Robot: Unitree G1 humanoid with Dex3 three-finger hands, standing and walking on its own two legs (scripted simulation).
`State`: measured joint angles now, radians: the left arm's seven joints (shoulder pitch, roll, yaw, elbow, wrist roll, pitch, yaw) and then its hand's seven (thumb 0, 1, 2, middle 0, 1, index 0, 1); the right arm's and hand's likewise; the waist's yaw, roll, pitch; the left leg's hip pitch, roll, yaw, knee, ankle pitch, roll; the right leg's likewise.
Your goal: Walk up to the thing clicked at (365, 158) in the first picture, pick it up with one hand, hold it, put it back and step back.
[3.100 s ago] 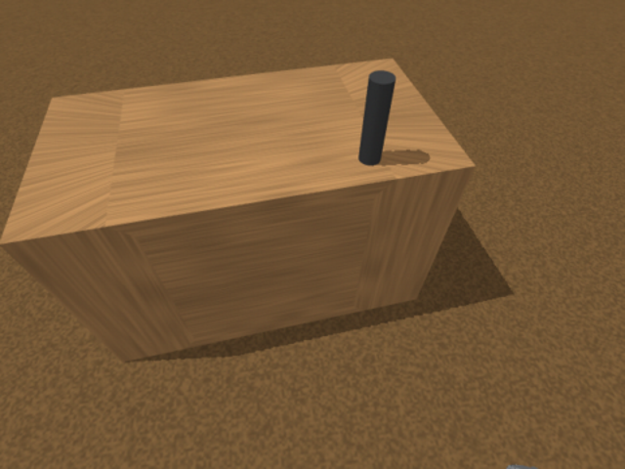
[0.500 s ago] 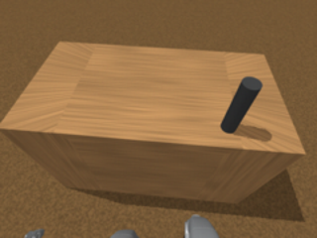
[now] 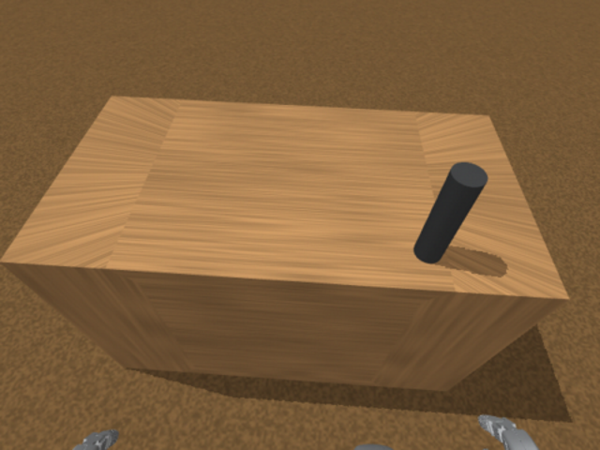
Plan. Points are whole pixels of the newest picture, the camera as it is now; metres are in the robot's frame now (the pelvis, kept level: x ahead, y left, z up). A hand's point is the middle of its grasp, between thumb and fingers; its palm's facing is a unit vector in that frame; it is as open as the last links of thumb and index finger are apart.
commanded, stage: walk up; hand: right
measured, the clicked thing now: (445, 218) +0.46 -0.24 -0.01
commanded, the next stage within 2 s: stand in 0.72 s
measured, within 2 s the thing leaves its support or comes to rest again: neither
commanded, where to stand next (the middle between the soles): +0.08 -0.01 m, yaw -2 degrees
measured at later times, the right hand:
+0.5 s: hand out of the picture +0.06 -0.27 -0.14, palm faces +0.04 +0.94 -0.34, open 7.4 cm
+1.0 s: hand out of the picture +0.07 -0.27 -0.14, palm faces +0.04 +0.94 -0.33, open 7.4 cm
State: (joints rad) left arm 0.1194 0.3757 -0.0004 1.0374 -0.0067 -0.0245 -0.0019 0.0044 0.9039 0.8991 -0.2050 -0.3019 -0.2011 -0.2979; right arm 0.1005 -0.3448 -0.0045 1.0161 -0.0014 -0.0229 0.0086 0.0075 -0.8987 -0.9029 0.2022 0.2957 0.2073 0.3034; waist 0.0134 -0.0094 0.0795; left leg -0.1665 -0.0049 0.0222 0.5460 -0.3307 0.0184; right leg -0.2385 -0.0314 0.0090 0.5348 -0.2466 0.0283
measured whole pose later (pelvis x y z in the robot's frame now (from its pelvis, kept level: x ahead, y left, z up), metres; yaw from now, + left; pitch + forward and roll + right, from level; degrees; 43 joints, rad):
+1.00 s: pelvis +0.00 -0.01 +0.01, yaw -2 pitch -3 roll +0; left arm 0.07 0.35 0.00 1.13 0.00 -0.01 0.00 0.00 0.91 0.90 -0.20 -0.30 -0.20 -0.30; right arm 0.09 -0.35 -0.02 1.15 0.00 -0.01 0.01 0.01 -0.90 -0.90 0.20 0.30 0.20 0.30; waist -0.02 -0.01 0.06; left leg -0.05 0.01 0.05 0.31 -0.20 0.00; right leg -0.15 -0.02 0.03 0.33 -0.13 0.02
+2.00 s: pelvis +0.00 -0.02 +0.02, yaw +0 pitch -2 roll +0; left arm 0.11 0.35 0.00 1.13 0.00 -0.01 0.00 0.00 0.90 0.90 -0.20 -0.30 -0.20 -0.30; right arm 0.12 -0.35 -0.01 1.15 -0.01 -0.01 0.01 0.01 -0.90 -0.90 0.20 0.30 0.20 0.30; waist -0.01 0.00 0.05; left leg -0.07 0.02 0.02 0.31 -0.21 -0.01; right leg -0.15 -0.01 0.00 0.32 -0.14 0.01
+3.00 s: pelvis +0.01 -0.02 +0.02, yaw +0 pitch -2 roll +0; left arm 0.11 0.35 0.00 1.13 0.01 -0.01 0.00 0.00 0.90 0.90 -0.20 -0.30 -0.20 -0.30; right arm 0.12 -0.35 -0.01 1.13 -0.01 -0.01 0.01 0.01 -0.90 -0.90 0.20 0.30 0.21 0.30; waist 0.00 0.00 0.05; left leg -0.05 0.02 0.01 0.30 -0.21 -0.01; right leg -0.14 -0.01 0.00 0.31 -0.14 0.01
